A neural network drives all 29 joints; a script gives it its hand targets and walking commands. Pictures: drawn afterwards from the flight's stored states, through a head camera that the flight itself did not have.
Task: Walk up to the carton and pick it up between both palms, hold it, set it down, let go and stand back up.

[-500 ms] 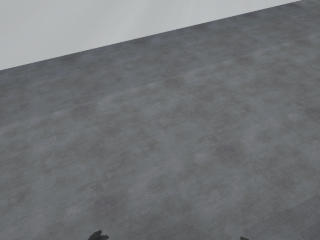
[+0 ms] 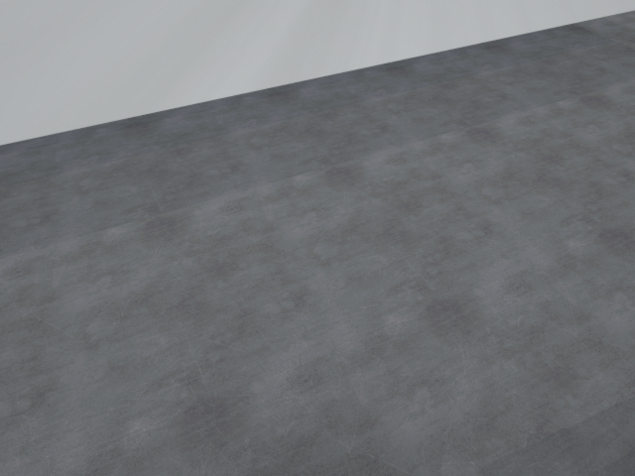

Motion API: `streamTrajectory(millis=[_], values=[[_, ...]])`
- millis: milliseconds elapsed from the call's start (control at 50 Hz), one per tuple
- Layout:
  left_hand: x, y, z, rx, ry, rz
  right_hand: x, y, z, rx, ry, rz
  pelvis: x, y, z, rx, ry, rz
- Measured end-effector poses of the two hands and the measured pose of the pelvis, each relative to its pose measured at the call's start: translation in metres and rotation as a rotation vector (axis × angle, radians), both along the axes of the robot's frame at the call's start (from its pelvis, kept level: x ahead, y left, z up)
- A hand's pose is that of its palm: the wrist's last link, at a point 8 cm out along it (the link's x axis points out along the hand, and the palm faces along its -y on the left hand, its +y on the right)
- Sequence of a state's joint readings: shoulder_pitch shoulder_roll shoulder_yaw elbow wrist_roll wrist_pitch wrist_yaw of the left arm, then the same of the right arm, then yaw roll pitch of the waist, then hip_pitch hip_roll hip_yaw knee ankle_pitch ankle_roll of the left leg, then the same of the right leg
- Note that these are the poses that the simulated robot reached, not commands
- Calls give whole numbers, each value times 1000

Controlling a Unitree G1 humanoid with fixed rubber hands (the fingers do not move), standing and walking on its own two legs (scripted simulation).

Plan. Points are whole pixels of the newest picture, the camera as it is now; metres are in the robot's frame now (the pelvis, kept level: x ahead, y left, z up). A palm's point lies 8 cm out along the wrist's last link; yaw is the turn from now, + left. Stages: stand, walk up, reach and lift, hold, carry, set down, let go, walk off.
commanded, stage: stand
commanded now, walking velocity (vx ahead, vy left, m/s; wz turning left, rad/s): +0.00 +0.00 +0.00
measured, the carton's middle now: out of the picture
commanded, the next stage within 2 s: walk up in 1.80 s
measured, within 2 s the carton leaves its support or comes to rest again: neither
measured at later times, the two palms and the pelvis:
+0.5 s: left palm out of the picture -0.02 +0.21 -0.15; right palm out of the picture -0.02 -0.19 -0.15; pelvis +0.01 +0.01 +0.00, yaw +0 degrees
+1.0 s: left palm out of the picture -0.03 +0.20 -0.15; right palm out of the picture -0.04 -0.18 -0.15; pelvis +0.00 +0.01 +0.01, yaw +0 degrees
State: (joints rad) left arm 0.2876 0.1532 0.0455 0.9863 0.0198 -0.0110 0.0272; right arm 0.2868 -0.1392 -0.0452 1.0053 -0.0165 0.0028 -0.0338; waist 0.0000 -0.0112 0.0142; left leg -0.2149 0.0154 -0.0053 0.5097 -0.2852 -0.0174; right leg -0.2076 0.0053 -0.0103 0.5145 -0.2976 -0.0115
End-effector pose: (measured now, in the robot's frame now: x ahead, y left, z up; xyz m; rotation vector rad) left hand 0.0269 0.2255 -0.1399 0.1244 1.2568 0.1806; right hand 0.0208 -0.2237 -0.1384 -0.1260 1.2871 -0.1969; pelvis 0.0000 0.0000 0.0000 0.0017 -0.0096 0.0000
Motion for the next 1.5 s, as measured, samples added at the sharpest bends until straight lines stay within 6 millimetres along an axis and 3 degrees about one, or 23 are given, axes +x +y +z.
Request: streamTrajectory(millis=[520, 1500], values=[[-44, -19, -7, -53, 193, 27, -41, 36, -8, 63, 168, -28, 5, 9, 4, -3, -25, -7], [-66, -27, -5, -68, 219, 18, -65, 40, -7, 80, 195, -26, -6, 7, 6, -3, -23, -9]])
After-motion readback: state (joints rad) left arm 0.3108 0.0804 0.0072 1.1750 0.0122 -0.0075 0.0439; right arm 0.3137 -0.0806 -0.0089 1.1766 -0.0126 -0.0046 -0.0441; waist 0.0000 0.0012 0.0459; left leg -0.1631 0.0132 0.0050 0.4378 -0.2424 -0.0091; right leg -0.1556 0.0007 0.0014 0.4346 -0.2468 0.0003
